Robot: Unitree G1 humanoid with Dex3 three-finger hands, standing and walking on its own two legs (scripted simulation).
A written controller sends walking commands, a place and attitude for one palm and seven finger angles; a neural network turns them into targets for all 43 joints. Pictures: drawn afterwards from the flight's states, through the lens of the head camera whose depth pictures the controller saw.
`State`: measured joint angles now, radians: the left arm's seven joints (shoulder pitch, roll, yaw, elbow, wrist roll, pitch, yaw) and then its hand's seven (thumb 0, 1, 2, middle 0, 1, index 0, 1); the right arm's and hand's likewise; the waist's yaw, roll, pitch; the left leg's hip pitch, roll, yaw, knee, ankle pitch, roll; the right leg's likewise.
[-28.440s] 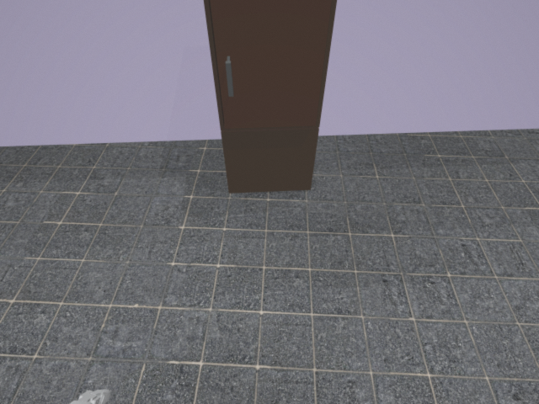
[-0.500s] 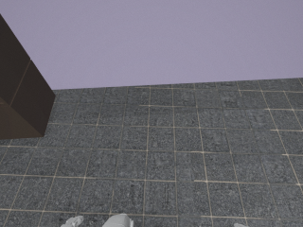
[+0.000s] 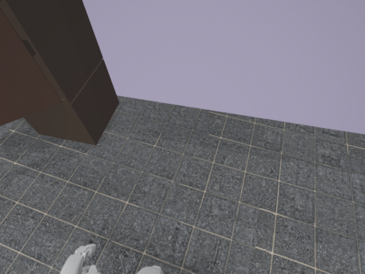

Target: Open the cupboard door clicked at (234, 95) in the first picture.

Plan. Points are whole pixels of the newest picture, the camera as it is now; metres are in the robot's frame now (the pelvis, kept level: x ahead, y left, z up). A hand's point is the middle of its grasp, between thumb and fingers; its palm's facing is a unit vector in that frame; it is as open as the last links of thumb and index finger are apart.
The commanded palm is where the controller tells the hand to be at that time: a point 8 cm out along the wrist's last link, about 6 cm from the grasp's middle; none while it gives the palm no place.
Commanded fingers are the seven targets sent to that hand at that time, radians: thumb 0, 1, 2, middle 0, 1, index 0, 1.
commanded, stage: turn to face it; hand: left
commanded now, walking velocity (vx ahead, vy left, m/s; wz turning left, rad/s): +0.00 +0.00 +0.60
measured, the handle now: out of the picture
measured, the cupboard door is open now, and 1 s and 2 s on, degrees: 43 43 43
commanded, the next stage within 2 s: take the last steps up to it in 0.80 s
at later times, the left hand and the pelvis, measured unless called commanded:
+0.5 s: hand out of the picture +0.03 +0.24 -0.17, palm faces +0.33 -0.91 -0.26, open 7.4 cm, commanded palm none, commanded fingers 0.00 0.90 0.90 -0.20 -0.30 -0.20 -0.30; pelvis +0.03 +0.01 +0.01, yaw +18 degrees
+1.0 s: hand out of the picture +0.02 +0.15 -0.15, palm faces +0.50 -0.84 -0.23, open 7.3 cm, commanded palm none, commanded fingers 0.00 0.90 0.90 -0.20 -0.30 -0.20 -0.30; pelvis +0.07 -0.04 +0.02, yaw +29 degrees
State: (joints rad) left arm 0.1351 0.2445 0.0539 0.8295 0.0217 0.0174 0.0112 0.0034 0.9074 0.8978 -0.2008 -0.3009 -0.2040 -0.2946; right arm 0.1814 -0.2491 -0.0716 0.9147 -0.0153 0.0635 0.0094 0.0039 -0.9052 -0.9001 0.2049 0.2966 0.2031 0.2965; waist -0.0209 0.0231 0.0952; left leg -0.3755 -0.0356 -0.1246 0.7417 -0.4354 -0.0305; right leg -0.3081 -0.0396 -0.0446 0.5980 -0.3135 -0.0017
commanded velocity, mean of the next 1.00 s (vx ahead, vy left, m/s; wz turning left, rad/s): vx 0.04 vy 0.02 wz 0.40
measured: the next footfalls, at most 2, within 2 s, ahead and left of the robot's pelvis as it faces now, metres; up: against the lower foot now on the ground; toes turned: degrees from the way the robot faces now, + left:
left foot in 0.32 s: +0.04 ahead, +0.12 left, +0.00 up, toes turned +18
right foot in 0.70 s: +0.13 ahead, -0.12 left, +0.00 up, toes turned +19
